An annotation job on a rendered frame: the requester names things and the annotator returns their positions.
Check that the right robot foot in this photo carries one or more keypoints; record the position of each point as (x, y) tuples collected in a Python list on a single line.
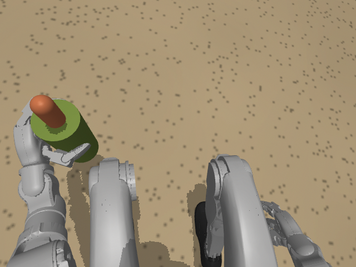
[(201, 232)]

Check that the right robot hand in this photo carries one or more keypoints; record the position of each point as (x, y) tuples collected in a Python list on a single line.
[(283, 226)]

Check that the right robot arm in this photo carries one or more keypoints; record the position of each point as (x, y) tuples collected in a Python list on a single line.
[(304, 252)]

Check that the left robot hand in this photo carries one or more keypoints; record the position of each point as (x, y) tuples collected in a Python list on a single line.
[(32, 150)]

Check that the bottle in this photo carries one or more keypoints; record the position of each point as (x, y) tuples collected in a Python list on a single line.
[(60, 124)]

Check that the left robot arm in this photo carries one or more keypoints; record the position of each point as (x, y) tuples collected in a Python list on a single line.
[(43, 243)]

